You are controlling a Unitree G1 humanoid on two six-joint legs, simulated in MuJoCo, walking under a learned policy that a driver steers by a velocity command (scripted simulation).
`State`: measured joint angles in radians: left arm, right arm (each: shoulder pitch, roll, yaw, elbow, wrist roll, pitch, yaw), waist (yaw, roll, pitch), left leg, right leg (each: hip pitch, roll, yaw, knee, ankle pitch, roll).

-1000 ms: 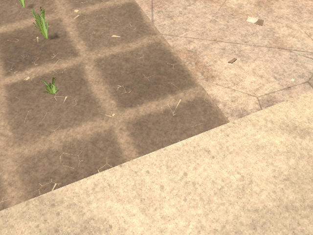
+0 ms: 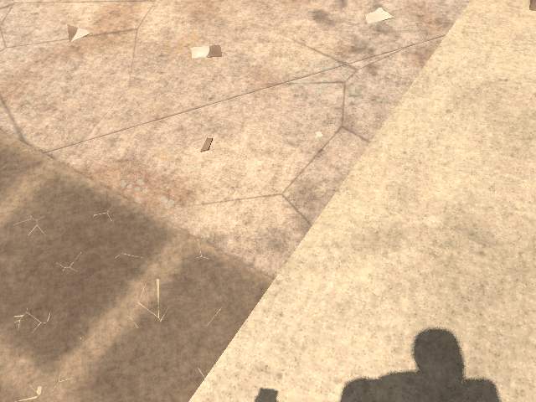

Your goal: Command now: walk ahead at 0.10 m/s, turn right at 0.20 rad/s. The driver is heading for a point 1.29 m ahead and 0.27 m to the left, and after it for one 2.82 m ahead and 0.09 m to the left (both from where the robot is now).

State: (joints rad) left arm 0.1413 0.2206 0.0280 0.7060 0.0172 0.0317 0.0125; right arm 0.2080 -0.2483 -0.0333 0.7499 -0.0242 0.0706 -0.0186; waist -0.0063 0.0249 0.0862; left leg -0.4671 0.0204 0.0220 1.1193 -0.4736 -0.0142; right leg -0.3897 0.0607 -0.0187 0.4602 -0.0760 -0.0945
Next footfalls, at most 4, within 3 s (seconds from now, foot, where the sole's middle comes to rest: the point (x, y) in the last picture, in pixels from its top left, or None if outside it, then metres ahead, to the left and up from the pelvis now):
0.20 left None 0.01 0.10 -0.77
0.64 right None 0.27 -0.12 -0.77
1.14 left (268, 360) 0.54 0.07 -0.77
1.68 right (297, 275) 0.77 -0.01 -0.77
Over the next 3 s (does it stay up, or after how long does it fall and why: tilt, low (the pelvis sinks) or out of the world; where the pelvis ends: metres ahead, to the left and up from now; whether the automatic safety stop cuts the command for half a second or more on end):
stays up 1.44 0.39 -0.22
